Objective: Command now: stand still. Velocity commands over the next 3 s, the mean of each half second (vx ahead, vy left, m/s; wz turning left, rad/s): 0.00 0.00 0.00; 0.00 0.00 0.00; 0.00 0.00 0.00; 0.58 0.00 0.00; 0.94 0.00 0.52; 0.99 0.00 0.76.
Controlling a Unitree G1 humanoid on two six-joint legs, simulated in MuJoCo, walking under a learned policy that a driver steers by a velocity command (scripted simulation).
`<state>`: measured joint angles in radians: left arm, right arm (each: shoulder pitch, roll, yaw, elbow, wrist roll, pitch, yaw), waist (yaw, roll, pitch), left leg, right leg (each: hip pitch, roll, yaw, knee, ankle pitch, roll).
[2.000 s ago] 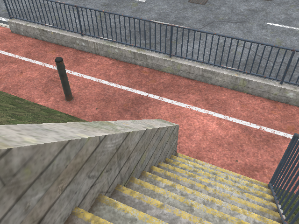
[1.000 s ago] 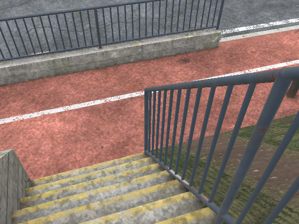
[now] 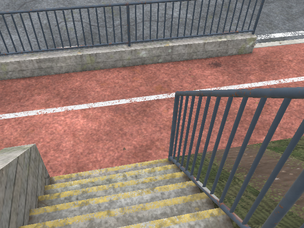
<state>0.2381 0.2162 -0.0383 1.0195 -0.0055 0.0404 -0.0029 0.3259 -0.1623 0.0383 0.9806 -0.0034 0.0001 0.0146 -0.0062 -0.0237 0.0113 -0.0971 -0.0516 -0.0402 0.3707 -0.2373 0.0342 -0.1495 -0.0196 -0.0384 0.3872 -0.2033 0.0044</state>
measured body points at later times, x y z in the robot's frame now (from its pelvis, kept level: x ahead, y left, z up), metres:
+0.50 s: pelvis +0.01 +0.00 +0.00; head +0.01 +0.00 +0.45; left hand +0.04 +0.23 -0.16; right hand +0.03 -0.23 -0.15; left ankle -0.02 +0.10 -0.75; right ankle +0.00 -0.12 -0.75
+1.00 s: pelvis +0.02 -0.02 +0.00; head +0.02 -0.03 +0.45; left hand +0.04 +0.20 -0.15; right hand +0.03 -0.25 -0.16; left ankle -0.02 +0.10 -0.75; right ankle +0.00 -0.12 -0.75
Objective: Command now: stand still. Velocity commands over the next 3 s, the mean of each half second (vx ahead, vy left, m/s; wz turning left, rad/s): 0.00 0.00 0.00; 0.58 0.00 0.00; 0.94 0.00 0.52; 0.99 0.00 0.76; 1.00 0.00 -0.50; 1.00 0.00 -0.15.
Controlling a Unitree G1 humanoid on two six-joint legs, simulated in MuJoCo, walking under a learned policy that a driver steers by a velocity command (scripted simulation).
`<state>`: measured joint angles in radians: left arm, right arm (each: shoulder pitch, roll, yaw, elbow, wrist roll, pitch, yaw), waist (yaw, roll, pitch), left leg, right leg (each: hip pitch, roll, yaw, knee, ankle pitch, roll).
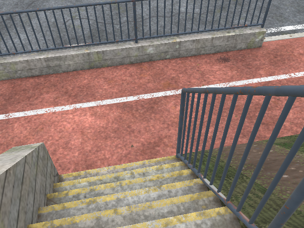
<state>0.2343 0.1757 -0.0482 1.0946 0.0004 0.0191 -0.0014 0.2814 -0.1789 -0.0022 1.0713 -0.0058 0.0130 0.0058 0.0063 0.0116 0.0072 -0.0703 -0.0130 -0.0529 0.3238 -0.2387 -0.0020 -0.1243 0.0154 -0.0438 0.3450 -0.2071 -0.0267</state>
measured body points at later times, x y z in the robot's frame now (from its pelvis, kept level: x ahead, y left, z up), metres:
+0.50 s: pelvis +0.00 -0.02 +0.00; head +0.00 -0.03 +0.45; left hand +0.03 +0.20 -0.16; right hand +0.01 -0.25 -0.16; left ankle -0.04 +0.12 -0.75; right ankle -0.01 -0.10 -0.75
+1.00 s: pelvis +0.08 -0.05 -0.06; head +0.10 -0.07 +0.39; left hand +0.33 +0.18 -0.14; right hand +0.06 -0.31 -0.21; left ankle -0.03 +0.10 -0.75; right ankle +0.15 -0.16 -0.74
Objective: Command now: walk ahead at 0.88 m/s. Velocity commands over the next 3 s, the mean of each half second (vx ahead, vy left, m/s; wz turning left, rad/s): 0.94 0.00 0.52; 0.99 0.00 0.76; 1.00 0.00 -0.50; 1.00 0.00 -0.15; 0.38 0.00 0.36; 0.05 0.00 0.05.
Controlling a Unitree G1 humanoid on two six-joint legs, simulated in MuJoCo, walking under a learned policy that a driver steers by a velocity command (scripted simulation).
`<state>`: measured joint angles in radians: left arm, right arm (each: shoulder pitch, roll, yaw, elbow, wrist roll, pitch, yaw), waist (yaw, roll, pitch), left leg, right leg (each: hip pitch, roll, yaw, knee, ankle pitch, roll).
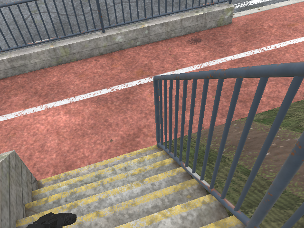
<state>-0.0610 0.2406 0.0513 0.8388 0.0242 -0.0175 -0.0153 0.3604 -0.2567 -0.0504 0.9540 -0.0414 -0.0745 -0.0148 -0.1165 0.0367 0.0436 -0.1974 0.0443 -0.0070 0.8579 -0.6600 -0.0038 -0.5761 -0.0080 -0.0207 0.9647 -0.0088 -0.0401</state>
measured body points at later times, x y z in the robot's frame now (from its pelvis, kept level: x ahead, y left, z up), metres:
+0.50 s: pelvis +0.23 -0.12 -0.28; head +0.23 -0.12 +0.17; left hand +0.10 +0.09 -0.42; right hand +0.48 -0.31 -0.37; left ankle +0.40 +0.07 -0.87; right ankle +0.17 -0.21 -0.90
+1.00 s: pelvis +0.46 -0.01 -0.47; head +0.44 +0.02 -0.02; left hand +0.46 +0.27 -0.58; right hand +0.60 -0.19 -0.60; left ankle +0.35 +0.03 -1.11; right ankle +0.69 -0.06 -1.12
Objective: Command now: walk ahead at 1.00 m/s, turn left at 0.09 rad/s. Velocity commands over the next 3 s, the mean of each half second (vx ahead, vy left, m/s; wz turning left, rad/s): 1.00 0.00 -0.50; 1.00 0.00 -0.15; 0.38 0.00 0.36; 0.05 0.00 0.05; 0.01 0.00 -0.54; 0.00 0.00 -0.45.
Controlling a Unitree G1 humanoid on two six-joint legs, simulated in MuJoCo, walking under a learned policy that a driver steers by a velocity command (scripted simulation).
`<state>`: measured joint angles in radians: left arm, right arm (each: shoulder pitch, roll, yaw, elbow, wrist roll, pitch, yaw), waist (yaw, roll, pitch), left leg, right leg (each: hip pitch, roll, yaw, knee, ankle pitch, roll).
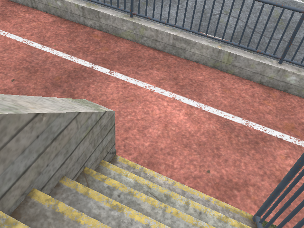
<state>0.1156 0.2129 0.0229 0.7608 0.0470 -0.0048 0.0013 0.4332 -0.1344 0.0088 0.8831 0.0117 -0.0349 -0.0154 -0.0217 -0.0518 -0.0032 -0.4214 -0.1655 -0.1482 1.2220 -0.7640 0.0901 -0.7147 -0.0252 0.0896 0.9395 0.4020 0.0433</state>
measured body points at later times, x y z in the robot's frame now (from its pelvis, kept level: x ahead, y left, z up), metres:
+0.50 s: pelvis +0.31 -0.11 -0.23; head +0.29 -0.14 +0.22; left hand +0.28 +0.14 -0.35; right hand +0.46 -0.35 -0.33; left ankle +0.50 -0.01 -0.92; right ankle +0.12 -0.15 -0.85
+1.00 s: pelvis +0.62 -0.26 -0.58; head +0.61 -0.25 -0.13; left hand +0.72 -0.03 -0.72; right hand +0.56 -0.51 -0.71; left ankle +0.69 -0.12 -1.11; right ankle +0.52 -0.30 -1.25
